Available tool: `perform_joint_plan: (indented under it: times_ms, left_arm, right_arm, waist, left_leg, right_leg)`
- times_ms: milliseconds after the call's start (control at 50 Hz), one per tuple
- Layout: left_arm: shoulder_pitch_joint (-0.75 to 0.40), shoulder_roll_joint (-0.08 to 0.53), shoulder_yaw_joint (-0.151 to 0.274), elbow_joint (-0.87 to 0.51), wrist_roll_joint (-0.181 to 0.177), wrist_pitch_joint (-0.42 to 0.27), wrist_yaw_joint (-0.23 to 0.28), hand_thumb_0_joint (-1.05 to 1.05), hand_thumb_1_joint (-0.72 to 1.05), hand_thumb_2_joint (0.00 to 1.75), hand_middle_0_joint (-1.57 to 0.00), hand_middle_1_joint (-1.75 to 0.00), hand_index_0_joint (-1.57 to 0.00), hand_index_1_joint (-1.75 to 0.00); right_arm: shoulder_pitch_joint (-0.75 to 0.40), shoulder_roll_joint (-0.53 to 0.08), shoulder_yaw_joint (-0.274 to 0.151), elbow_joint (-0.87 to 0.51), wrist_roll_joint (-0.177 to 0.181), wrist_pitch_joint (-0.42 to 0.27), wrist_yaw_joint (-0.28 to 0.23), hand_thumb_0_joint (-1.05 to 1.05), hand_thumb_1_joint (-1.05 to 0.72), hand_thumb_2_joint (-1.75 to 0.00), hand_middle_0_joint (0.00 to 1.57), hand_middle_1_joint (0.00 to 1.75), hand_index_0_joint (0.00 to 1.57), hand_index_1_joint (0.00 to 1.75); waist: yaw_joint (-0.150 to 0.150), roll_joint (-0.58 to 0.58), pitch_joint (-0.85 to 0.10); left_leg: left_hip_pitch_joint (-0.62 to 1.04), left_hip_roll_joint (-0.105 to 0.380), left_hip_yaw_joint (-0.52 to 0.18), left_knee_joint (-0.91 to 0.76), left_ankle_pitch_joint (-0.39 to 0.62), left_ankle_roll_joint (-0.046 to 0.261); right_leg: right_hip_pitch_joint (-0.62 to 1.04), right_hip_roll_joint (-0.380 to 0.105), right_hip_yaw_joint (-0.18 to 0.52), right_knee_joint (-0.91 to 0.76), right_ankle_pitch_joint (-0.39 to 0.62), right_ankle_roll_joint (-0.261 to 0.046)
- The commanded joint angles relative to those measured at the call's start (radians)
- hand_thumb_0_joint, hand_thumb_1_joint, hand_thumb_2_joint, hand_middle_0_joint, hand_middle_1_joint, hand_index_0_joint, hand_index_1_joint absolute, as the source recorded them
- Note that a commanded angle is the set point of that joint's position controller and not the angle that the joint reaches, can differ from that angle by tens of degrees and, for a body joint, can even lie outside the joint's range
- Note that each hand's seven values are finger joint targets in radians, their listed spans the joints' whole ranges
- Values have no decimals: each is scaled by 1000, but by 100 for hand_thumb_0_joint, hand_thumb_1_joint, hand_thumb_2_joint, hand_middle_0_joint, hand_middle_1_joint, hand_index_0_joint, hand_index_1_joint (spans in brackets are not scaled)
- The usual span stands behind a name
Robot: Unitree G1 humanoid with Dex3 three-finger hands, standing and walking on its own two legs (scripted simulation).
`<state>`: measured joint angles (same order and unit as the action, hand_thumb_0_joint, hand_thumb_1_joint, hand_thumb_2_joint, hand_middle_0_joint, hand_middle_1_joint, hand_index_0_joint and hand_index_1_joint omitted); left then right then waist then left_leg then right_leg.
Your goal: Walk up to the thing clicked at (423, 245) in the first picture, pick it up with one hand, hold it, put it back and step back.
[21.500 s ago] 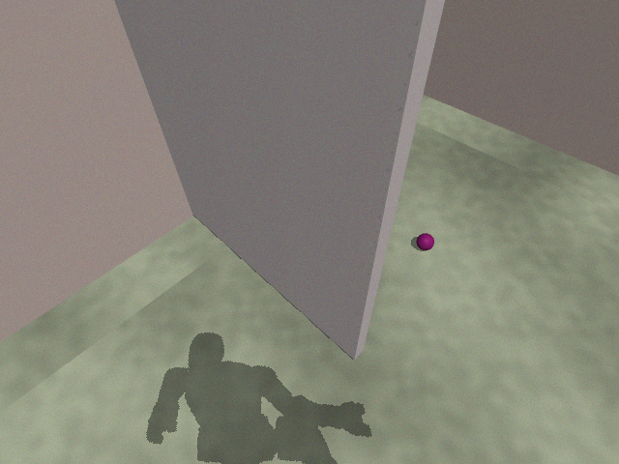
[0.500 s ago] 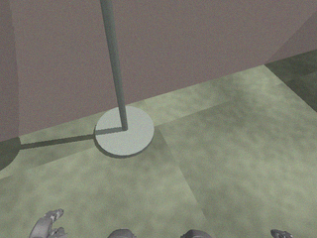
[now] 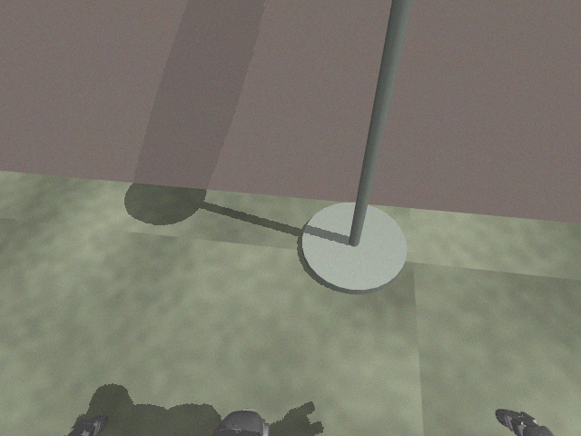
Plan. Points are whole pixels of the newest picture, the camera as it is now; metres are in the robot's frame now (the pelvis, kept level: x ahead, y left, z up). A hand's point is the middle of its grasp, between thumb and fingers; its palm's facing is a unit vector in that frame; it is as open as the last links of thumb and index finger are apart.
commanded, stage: walk up
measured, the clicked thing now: out of the picture +0.25 +1.46 -0.74
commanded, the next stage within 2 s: none
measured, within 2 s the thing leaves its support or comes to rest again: neither
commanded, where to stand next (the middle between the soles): +0.07 +0.04 m, yaw +73 degrees
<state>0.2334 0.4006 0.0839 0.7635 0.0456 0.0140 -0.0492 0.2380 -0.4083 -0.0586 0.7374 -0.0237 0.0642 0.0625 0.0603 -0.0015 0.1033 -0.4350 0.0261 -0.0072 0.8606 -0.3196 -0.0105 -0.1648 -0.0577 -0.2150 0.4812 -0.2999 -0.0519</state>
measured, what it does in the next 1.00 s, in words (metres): steps on the spot, turning left: left foot, then right foot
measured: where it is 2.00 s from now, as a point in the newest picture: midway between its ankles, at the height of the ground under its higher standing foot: outside the picture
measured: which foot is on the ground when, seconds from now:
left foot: up 0.00-0.12, down 0.14-0.46, up 0.48-0.82, down 0.84-1.00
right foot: down 0.00-0.16, up 0.18-0.44, down 0.46-0.84, up 0.86-1.00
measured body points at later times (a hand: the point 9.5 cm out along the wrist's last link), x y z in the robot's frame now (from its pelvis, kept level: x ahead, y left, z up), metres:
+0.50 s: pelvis +0.04 -0.04 -0.03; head +0.07 -0.03 +0.42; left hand +0.00 +0.30 -0.11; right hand +0.29 -0.26 -0.12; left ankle +0.01 +0.11 -0.73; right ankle +0.14 -0.12 -0.74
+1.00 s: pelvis +0.03 -0.02 -0.03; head +0.04 +0.02 +0.42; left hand -0.18 +0.25 -0.14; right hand +0.35 -0.16 -0.12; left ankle -0.05 +0.09 -0.74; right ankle +0.15 -0.10 -0.71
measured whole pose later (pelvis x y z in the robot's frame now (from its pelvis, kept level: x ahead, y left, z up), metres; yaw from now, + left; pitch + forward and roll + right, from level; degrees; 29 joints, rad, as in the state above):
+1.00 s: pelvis +0.03 -0.02 -0.03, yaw +52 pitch -1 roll +1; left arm 0.26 0.48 0.06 0.79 0.01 0.02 -0.03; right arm 0.31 -0.42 -0.05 0.73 -0.01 0.00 0.01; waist 0.01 -0.07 0.09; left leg -0.39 -0.06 -0.09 0.73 -0.33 0.00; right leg -0.49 -0.11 -0.03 1.03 -0.50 -0.01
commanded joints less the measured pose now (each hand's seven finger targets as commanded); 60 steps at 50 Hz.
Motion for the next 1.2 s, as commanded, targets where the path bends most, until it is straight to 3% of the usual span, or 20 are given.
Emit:
perform_joint_plan:
  times_ms: [0,100,140,160,220,400,420,440,460,480,520,660,780,800,840,920,1080,1100,1140,1180]
  left_arm:
    - [1,257,82,-124,2,-24,11,0,90,90,-20,-30,-20,-30]
    - [-14,242,63,-161,-12,-11,8,0,90,90,-20,-30,-20,-30]
    - [-19,141,36,-210,-24,-10,1,0,90,90,-20,-30,-20,-30]
    - [-114,223,53,-227,-14,-16,9,0,90,90,-20,-30,-20,-30]
    - [9,222,50,-161,-27,-20,10,0,90,90,-20,-30,-20,-30]
    - [103,179,53,-124,-44,-44,51,0,90,90,-20,-30,-20,-30]
    - [137,218,65,-119,-34,-50,59,0,90,90,-20,-30,-20,-30]
    - [151,309,85,-124,-14,-56,68,0,90,90,-20,-30,-20,-30]
    - [45,360,95,-145,-10,-52,69,0,90,90,-20,-30,-20,-30]
    - [-34,359,96,-165,-14,-52,68,0,90,90,-20,-30,-20,-30]
    - [-58,288,64,-143,-18,-65,74,0,90,90,-20,-30,-20,-30]
    - [38,324,81,-130,-6,-70,49,0,90,90,-20,-30,-20,-30]
    - [-35,306,56,-139,-14,-30,24,0,90,90,-20,-30,-20,-30]
    - [-6,246,37,-134,-23,-19,22,0,90,90,-20,-30,-20,-30]
    - [-17,231,22,-163,-34,-11,33,0,90,90,-20,-30,-20,-30]
    - [65,274,41,-61,-42,-27,38,0,90,90,-20,-30,-20,-30]
    - [104,204,40,-42,-33,-48,53,0,90,90,-20,-30,-20,-30]
    - [142,226,47,-39,-22,-59,60,0,90,90,-20,-30,-20,-30]
    - [23,412,85,-69,-6,-61,58,0,90,90,-20,-30,-20,-30]
    - [-28,322,66,-83,-21,-60,55,0,90,90,-20,-30,-20,-30]
  right_arm:
    - [-61,-148,-46,-122,1,-36,-2,0,-90,-90,20,30,20,30]
    - [112,-184,-86,-100,-10,-50,-30,0,-90,-90,20,30,20,30]
    - [124,-353,-126,-143,-25,-56,-54,0,-90,-90,20,30,20,30]
    - [133,-357,-132,-143,-2,-61,-57,0,-90,-90,20,30,20,30]
    - [25,-252,-88,-177,4,-59,-63,0,-90,-90,20,30,20,30]
    - [-42,-238,-101,-260,-30,-34,-34,0,-90,-90,20,30,20,30]
    - [-52,-191,-88,-272,-20,-31,-34,0,-90,-90,20,30,20,30]
    - [-9,-121,-72,-272,-7,-31,-38,0,-90,-90,20,30,20,30]
    - [49,-177,-88,-247,-21,-23,-52,0,-90,-90,20,30,20,30]
    - [56,-242,-108,-225,-28,-15,-52,0,-90,-90,20,30,20,30]
    - [65,-229,-120,-188,-36,-26,-26,0,-90,-90,20,30,20,30]
    - [0,-176,-90,-154,-8,-37,-2,0,-90,-90,20,30,20,30]
    - [158,-202,-101,-53,15,-69,-31,0,-90,-90,20,30,20,30]
    - [198,-251,-116,-35,3,-79,-44,0,-90,-90,20,30,20,30]
    - [149,-439,-142,-100,-8,-88,-60,0,-90,-90,20,30,20,30]
    - [8,-300,-89,-105,9,-93,-86,0,-90,-90,20,30,20,30]
    - [-7,-273,-71,-111,9,-84,-91,0,-90,-90,20,30,20,30]
    - [-16,-225,-56,-118,18,-79,-93,0,-90,-90,20,30,20,30]
    - [13,-190,-55,-127,15,-76,-114,0,-90,-90,20,30,20,30]
    - [6,-284,-79,-70,8,-78,-109,0,-90,-90,20,30,20,30]
  waist:
    - [31,-178,-91]
    - [-79,-48,-205]
    - [-91,283,-162]
    - [-116,178,-132]
    - [-51,130,-116]
    - [-2,161,-142]
    - [38,59,-154]
    - [45,-239,-153]
    - [-4,-257,-150]
    - [-42,-179,-98]
    - [-81,-73,-55]
    - [9,-235,-75]
    - [-75,-127,-164]
    - [-103,22,-177]
    - [-109,256,-101]
    - [-35,175,-88]
    - [4,161,-153]
    - [28,94,-173]
    - [-11,-297,-138]
    - [-32,-56,-20]
  left_leg:
    - [-35,-10,84,-141,-9,16]
    - [345,-77,78,-419,-21,95]
    - [540,275,-623,-529,52,312]
    - [394,357,-744,-572,88,381]
    - [392,161,-356,-467,222,238]
    - [-13,-4,-358,-262,395,150]
    - [-128,-61,-311,-157,251,101]
    - [-268,-180,-157,89,-86,39]
    - [-235,-106,-133,274,-239,7]
    - [-187,-64,-167,373,-218,1]
    - [-198,-3,-153,366,-86,-11]
    - [-144,9,-18,45,-99,-18]
    - [250,-69,66,-287,-2,11]
    - [384,-53,-44,-359,-39,48]
    - [260,305,-776,-572,-205,292]
    - [146,135,-419,-386,34,228]
    - [-18,69,-409,-186,368,195]
    - [-38,13,-341,-70,324,139]
    - [-290,-120,-94,308,-318,30]
    - [-260,-53,-143,404,-238,16]
  right_leg:
    - [168,-266,142,-99,373,-65]
    - [-16,-236,-8,298,389,-8]
    - [-556,46,10,626,-342,112]
    - [-493,-40,250,671,-356,83]
    - [-448,-60,235,524,-233,61]
    - [-15,89,172,124,28,28]
    - [97,24,253,11,17,-5]
    - [159,-268,571,-165,-27,-65]
    - [-8,-487,775,-249,-145,-186]
    - [-127,-498,794,-260,-242,-249]
    - [-112,-358,515,-183,-146,-166]
    - [32,-312,230,-74,105,-146]
    - [-186,-309,80,182,-74,-68]
    - [-332,-250,54,379,-200,-17]
    - [-594,-64,166,655,-343,66]
    - [-427,-88,237,576,-182,37]
    - [-100,42,176,220,-61,-1]
    - [-44,-9,266,59,-61,-29]
    - [-5,-480,856,-184,-48,-236]
    - [-107,-426,693,-159,-18,-246]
